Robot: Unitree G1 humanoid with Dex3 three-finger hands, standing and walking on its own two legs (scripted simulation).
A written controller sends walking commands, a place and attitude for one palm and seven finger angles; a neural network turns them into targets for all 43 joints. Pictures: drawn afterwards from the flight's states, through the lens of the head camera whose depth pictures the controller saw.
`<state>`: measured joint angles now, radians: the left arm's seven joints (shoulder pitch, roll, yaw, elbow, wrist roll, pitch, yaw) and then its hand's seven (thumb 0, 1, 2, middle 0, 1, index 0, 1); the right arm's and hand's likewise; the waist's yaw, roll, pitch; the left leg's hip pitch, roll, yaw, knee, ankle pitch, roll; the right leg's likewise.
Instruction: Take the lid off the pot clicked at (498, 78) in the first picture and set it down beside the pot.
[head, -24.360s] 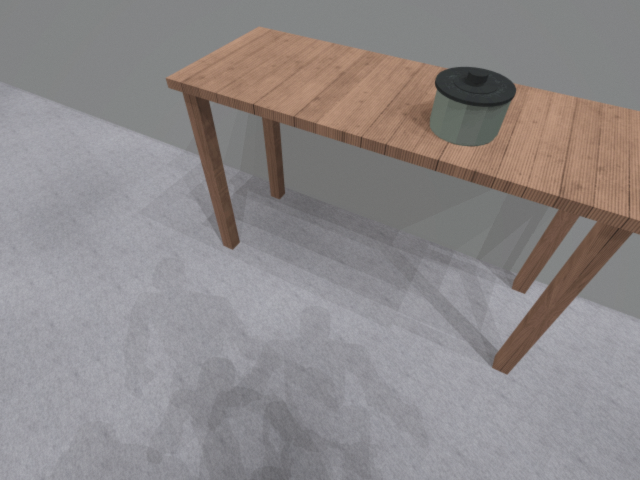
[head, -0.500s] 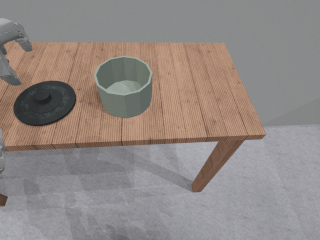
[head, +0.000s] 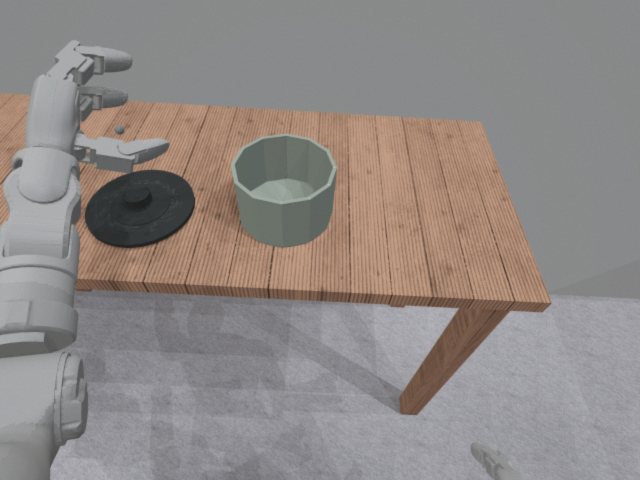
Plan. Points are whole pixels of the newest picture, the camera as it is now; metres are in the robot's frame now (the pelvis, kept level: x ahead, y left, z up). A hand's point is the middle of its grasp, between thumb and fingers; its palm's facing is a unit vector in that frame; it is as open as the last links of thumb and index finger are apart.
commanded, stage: draw the hand back to the body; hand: left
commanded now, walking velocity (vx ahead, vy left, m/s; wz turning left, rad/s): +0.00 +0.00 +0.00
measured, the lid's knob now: (137, 196) +0.52 +0.33 +0.00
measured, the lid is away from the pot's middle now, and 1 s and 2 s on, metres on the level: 0.24 0.24 0.24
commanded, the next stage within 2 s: step back with the hand held close in 1.58 s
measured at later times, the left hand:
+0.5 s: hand (93, 185) +0.35 +0.25 +0.20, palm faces +0.47 -0.85 -0.21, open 9.0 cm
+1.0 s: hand (80, 272) +0.25 +0.22 +0.20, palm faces +0.46 -0.86 -0.23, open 7.5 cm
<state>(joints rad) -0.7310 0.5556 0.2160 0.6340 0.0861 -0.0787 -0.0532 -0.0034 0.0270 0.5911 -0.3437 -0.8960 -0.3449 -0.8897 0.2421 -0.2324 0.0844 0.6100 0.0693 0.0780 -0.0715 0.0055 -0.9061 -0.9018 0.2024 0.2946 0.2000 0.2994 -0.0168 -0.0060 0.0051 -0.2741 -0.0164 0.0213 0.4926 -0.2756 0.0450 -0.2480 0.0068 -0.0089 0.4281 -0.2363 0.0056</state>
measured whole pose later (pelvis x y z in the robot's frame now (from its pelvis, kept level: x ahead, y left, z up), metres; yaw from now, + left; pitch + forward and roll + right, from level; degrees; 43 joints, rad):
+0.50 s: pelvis +0.01 -0.04 +0.01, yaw +0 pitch -2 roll +0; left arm -0.27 0.44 0.36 0.19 -0.09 -0.02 0.09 0.00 0.47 0.75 -0.27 -0.59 -0.27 -0.59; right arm 0.17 -0.27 0.04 0.69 0.05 -0.04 -0.07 0.01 -0.91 -0.90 0.20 0.29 0.20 0.30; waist 0.03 0.03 0.02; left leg -0.11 0.03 0.01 0.39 -0.25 -0.01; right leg -0.10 0.05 -0.02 0.36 -0.23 -0.04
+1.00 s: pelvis -0.01 -0.04 +0.01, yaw +0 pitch -6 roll +0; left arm 0.06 0.35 0.34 -0.13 -0.11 -0.06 0.09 0.01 0.88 0.89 -0.21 -0.31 -0.21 -0.31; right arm 0.15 -0.23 0.05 0.70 0.02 -0.09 -0.08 0.01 -0.90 -0.90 0.20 0.29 0.20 0.30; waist 0.05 0.05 0.04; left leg -0.05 0.03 0.01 0.36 -0.21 -0.01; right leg -0.04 0.05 -0.02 0.33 -0.19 -0.05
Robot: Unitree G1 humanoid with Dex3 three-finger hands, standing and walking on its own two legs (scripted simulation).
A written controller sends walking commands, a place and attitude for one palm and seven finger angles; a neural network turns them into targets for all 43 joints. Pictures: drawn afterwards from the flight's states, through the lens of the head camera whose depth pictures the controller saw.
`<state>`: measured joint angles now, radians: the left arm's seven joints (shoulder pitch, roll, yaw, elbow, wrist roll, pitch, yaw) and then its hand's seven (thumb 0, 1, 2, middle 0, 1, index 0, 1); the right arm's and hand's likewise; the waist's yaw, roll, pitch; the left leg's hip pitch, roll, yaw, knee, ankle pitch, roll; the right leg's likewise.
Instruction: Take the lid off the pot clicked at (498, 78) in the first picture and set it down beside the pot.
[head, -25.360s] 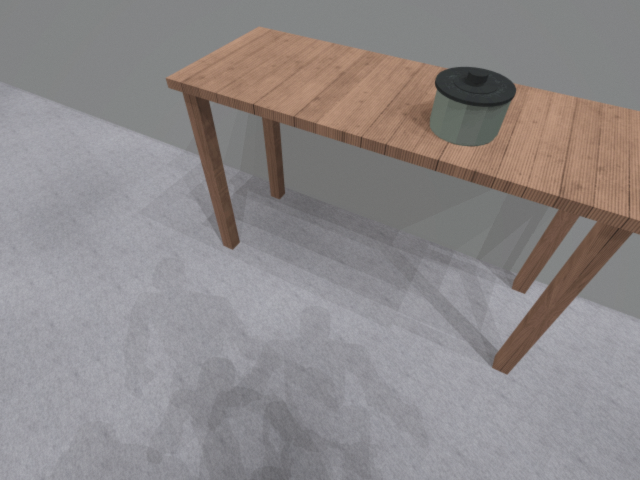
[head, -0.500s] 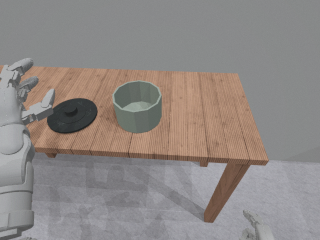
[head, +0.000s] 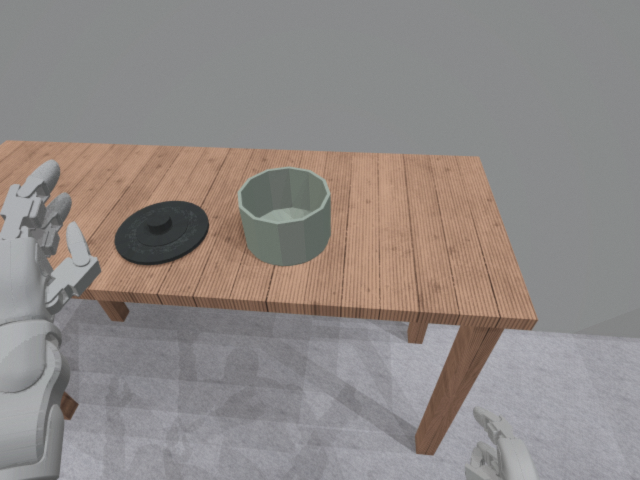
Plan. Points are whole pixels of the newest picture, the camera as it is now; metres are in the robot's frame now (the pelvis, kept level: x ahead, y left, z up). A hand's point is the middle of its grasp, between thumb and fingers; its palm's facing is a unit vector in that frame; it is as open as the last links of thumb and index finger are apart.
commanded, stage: draw the hand back to the body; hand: left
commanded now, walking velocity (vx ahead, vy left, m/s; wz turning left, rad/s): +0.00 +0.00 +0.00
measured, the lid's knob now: (159, 221) +0.54 +0.37 +0.00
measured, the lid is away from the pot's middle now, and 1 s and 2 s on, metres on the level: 0.24 0.24 0.24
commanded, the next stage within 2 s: step back with the hand held close in 0.58 s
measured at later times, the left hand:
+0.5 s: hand (54, 343) +0.18 +0.26 +0.17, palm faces +0.43 -0.84 -0.33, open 7.4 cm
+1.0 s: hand (48, 353) +0.18 +0.28 +0.16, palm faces +0.29 -0.84 -0.46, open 7.4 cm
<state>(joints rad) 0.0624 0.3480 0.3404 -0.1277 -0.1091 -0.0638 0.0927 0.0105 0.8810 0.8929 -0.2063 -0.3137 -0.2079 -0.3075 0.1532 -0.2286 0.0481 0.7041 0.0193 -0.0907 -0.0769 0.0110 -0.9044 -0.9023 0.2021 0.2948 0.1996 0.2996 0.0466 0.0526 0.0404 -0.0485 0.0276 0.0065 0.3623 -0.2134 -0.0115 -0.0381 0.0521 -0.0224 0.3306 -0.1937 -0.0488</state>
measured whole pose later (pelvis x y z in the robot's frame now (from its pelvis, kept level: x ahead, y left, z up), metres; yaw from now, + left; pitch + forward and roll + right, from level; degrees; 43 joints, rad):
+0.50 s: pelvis +0.00 +0.02 +0.00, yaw +1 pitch -7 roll -1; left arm 0.46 0.33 0.30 -0.48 -0.08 -0.09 0.09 0.01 0.89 0.90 -0.21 -0.30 -0.21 -0.30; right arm 0.17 -0.21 0.04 0.68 -0.01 -0.14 -0.07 0.01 -0.90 -0.90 0.20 0.29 0.20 0.30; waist 0.07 0.05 0.03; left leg -0.04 0.01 0.00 0.39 -0.23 0.01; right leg -0.01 0.03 -0.02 0.33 -0.20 -0.02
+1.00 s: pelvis -0.01 +0.05 +0.00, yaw +0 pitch -1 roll -1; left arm 0.61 0.40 0.35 -0.59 -0.06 -0.16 0.08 0.01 0.89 0.90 -0.21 -0.30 -0.21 -0.30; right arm 0.18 -0.24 -0.01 0.56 0.01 -0.01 -0.06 0.01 -0.90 -0.90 0.20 0.29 0.20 0.30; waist 0.00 0.01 0.02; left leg -0.21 -0.02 0.03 0.45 -0.23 0.05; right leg -0.19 0.00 0.00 0.40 -0.19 0.02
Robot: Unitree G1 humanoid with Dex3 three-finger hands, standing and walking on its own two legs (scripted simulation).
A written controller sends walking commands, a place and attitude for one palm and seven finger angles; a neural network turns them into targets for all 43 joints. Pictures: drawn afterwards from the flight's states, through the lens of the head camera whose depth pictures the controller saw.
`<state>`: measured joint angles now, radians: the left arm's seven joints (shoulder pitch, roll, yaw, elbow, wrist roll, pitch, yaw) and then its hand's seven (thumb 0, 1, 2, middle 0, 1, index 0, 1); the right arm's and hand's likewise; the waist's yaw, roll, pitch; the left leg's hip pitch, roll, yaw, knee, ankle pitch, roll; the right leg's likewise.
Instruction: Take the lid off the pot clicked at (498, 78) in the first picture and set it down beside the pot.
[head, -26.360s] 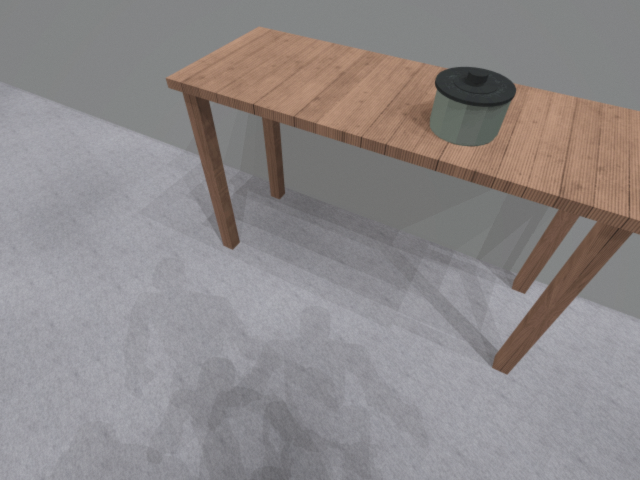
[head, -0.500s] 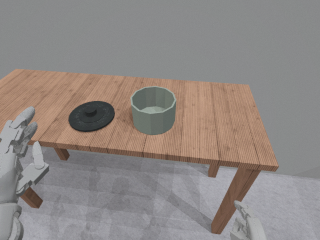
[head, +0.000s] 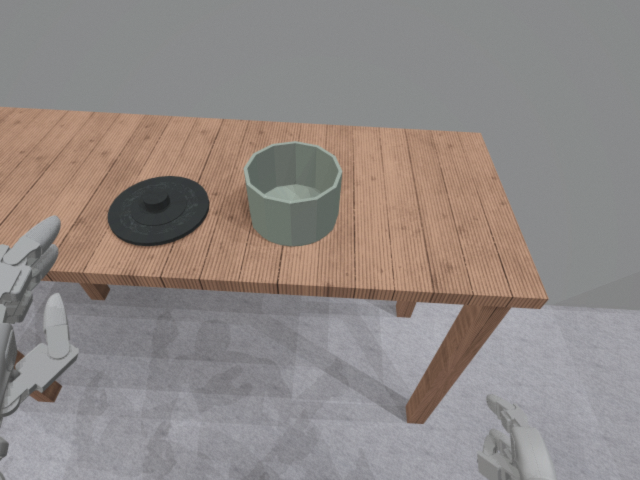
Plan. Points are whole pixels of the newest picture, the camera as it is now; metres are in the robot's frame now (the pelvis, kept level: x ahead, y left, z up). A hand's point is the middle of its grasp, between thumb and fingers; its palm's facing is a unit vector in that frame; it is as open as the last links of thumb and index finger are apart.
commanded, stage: step back with the hand held close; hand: left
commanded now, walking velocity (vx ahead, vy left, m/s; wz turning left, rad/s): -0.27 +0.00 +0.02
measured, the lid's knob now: (156, 199) +0.55 +0.33 +0.00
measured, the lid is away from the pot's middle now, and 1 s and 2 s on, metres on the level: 0.24 0.24 0.24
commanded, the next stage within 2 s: stop stepping back and stand still in 1.26 s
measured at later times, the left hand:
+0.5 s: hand out of the picture +0.12 +0.24 +0.17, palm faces +0.40 -0.81 -0.44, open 7.4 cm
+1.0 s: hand out of the picture +0.06 +0.26 +0.19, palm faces +0.42 -0.82 -0.39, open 7.4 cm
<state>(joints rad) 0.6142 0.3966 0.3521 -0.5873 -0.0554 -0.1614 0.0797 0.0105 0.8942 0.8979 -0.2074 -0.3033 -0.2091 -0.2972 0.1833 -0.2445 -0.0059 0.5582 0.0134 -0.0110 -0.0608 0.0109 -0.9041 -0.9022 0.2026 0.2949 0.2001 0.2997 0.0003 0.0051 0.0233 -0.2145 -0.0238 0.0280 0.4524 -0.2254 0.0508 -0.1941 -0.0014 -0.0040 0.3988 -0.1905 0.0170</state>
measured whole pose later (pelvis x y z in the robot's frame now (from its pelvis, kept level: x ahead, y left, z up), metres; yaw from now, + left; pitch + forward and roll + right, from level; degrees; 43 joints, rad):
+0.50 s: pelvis -0.06 +0.01 -0.02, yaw +1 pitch -1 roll -3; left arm 0.58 0.39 0.40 -0.65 -0.02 -0.25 0.13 0.01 0.89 0.90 -0.21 -0.30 -0.21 -0.30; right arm 0.26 -0.21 0.01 0.55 0.00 -0.09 -0.07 0.01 -0.90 -0.90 0.20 0.30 0.20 0.30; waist -0.01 0.00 0.02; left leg -0.40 -0.01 0.01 0.63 -0.22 0.07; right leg -0.36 0.02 -0.02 0.56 -0.20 0.02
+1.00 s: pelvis -0.12 +0.01 -0.01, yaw +1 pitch +2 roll -6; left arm 0.58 0.41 0.44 -0.67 -0.05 -0.26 0.14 0.01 0.89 0.90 -0.21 -0.30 -0.21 -0.30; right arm 0.22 -0.16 -0.02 0.59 -0.01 -0.13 -0.04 0.01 -0.90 -0.90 0.20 0.29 0.20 0.30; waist 0.00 0.01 -0.03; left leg -0.47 0.04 -0.01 0.47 -0.04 0.06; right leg -0.29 0.10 0.01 0.83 -0.49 -0.01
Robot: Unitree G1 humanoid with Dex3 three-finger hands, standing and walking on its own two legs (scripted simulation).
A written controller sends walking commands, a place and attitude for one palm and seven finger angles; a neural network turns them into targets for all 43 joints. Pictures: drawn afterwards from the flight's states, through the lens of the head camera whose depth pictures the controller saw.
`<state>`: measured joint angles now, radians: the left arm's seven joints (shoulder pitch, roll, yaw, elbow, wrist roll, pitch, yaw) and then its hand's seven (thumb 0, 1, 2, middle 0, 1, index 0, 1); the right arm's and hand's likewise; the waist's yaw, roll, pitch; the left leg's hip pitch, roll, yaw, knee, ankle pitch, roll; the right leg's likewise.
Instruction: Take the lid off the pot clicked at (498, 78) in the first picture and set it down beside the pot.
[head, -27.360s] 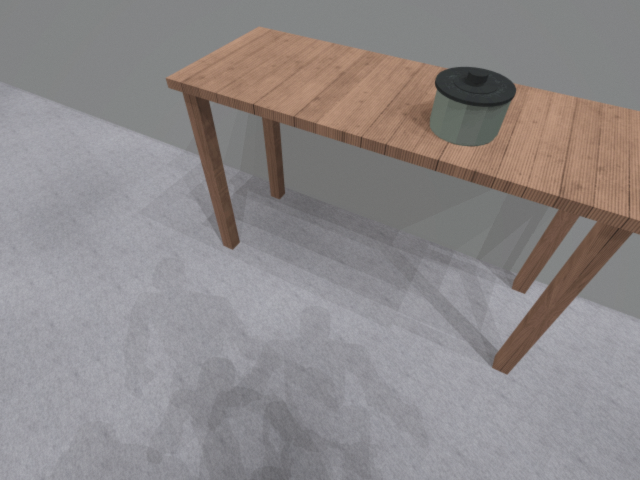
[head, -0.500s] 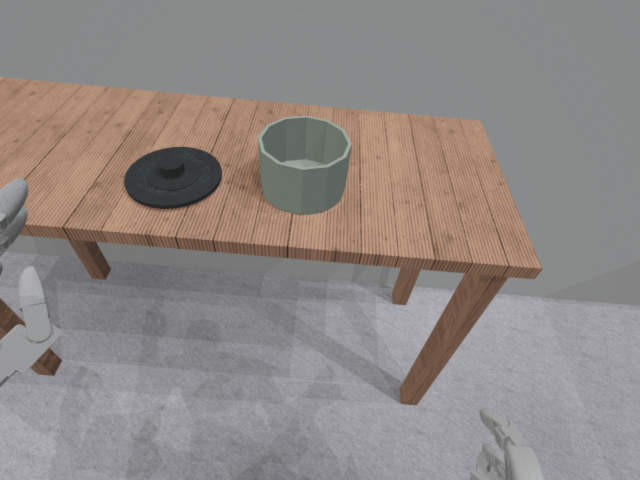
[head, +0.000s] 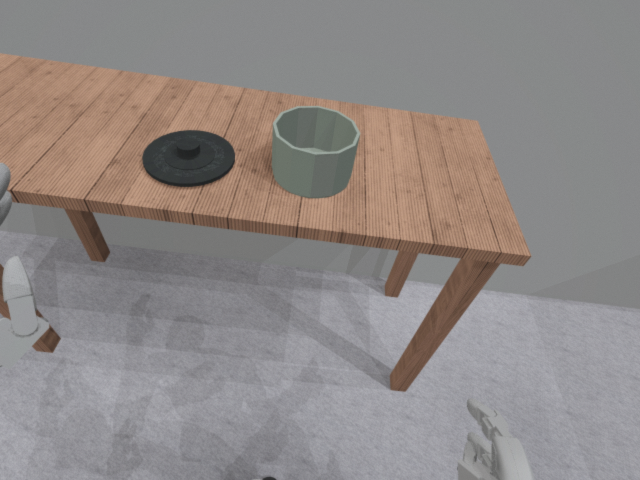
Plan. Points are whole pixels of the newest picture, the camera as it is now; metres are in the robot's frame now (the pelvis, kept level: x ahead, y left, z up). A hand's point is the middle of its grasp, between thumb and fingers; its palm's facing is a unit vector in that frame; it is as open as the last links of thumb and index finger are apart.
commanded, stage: step back with the hand held close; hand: left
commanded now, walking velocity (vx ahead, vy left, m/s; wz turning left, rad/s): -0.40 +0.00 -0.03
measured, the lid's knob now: (188, 147) +0.68 +0.30 +0.01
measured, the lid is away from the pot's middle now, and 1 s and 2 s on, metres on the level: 0.24 0.24 0.24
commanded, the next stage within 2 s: stop stepping back and stand still in 0.26 s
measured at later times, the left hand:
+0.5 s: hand out of the picture +0.09 +0.24 +0.16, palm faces +0.23 -0.88 -0.41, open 7.4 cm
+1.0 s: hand out of the picture +0.02 +0.29 +0.19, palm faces +0.41 -0.85 -0.32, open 7.4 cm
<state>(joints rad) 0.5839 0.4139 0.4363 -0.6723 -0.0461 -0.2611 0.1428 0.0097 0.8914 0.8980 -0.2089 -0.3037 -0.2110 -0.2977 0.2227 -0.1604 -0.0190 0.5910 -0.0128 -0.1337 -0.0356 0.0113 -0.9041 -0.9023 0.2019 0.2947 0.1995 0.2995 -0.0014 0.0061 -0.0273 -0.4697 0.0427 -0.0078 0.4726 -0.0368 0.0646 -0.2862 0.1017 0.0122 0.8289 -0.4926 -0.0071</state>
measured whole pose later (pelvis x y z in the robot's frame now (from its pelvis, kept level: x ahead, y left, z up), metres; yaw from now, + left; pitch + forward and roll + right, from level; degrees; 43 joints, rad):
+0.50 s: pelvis -0.10 +0.02 -0.01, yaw -5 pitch -2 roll -4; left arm 0.69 0.45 0.40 -0.71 -0.06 -0.17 0.08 0.01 0.89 0.90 -0.21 -0.30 -0.21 -0.30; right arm 0.29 -0.21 -0.02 0.63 0.01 -0.06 -0.06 0.01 -0.90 -0.90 0.20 0.29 0.20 0.30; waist -0.01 -0.05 -0.06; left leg -0.55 -0.02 -0.03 0.90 -0.34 0.00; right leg -0.22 0.02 -0.02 0.60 -0.36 0.00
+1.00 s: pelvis -0.18 +0.05 -0.01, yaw -2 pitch -1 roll -1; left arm 0.51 0.36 0.39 -0.59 -0.05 -0.18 0.15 0.01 0.89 0.90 -0.21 -0.30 -0.21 -0.30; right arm 0.27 -0.22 0.01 0.63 0.01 -0.10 -0.09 0.01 -0.90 -0.90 0.21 0.30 0.20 0.30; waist -0.01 -0.05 -0.07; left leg -0.30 0.04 0.02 0.60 -0.33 0.04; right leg -0.29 0.00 -0.08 0.65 -0.37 -0.03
